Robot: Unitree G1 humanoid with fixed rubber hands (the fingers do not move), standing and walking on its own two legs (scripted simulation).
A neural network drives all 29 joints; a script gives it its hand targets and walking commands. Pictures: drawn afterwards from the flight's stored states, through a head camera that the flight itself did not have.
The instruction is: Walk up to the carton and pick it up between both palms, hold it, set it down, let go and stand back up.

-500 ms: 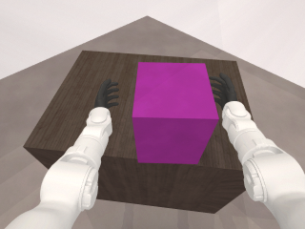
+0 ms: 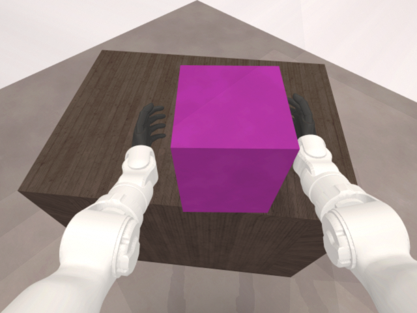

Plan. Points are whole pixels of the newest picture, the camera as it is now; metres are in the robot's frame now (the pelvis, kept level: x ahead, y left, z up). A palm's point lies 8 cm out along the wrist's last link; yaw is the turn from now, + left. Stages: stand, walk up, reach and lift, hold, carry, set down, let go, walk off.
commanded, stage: reach and lift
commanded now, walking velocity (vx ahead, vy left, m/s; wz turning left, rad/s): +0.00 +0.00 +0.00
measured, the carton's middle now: (227, 144) +0.46 -0.06 +0.03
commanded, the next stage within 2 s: none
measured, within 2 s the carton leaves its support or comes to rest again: neither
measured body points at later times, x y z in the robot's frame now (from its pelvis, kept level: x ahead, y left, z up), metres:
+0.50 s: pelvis +0.01 +0.00 +0.02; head +0.09 +0.00 +0.46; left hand +0.47 +0.10 +0.08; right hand +0.44 -0.19 +0.08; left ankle +0.01 +0.14 -0.72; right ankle +0.03 -0.10 -0.72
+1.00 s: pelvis +0.04 +0.01 +0.03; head +0.10 +0.01 +0.48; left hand +0.46 +0.10 +0.08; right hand +0.43 -0.19 +0.08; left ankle +0.01 +0.14 -0.72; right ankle +0.03 -0.09 -0.72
